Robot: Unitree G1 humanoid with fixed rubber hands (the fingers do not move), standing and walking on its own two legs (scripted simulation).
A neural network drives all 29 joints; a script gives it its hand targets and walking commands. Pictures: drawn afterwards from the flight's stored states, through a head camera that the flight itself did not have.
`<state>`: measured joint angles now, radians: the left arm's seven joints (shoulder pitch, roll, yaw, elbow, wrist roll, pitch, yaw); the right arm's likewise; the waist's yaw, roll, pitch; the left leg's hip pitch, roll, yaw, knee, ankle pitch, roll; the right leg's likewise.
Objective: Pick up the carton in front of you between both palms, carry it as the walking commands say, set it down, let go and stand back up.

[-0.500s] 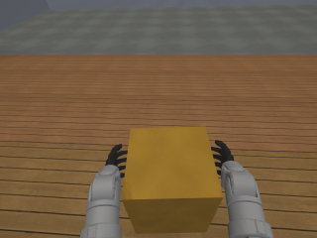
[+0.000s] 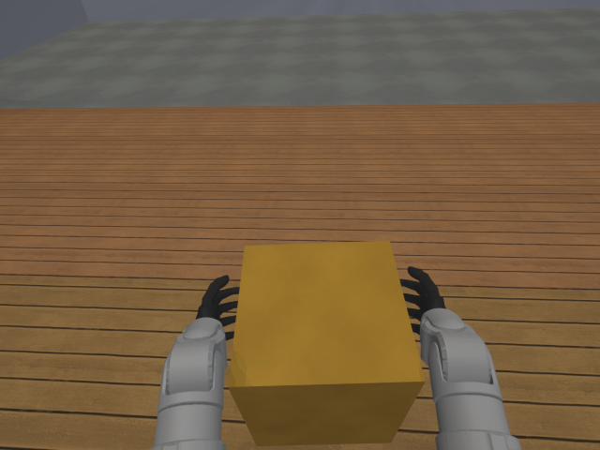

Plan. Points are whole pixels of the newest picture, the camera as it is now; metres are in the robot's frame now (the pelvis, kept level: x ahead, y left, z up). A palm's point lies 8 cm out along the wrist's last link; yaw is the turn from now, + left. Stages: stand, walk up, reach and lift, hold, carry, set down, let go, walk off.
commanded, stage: carry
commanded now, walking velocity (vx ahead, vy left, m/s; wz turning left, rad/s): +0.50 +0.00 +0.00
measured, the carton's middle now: (320, 347) +0.29 +0.00 -0.01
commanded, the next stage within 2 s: none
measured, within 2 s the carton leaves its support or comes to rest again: neither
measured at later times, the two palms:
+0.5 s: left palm (251, 222) +0.47 +0.11 +0.09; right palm (430, 224) +0.46 -0.19 +0.09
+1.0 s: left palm (266, 142) +0.79 +0.11 +0.07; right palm (392, 138) +0.79 -0.19 +0.07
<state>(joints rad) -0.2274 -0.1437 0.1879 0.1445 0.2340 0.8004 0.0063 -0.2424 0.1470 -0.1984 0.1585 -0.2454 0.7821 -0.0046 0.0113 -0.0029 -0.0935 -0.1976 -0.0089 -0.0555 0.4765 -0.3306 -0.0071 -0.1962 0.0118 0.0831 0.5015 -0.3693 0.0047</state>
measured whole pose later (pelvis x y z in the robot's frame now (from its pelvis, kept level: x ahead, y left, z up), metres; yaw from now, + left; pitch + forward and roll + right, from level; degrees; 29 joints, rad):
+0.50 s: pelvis +0.20 -0.02 +0.00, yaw -2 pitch +6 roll -1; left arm -0.14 -0.13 0.11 -0.36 0.09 1.21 0.09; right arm -0.15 0.13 -0.09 -0.35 -0.10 1.20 -0.11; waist -0.03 0.04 -0.13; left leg -0.09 0.06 0.14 0.33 -0.33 -0.02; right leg -0.50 -0.03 -0.15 0.69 -0.35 -0.01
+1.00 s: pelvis +0.52 -0.04 -0.01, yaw +0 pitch +4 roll +1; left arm -0.15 -0.13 0.10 -0.36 0.10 1.21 0.08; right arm -0.14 0.13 -0.10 -0.37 -0.12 1.19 -0.09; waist 0.02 -0.01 -0.09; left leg -0.54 0.04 0.23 0.50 -0.06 0.04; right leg 0.10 -0.04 -0.19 0.27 -0.43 0.01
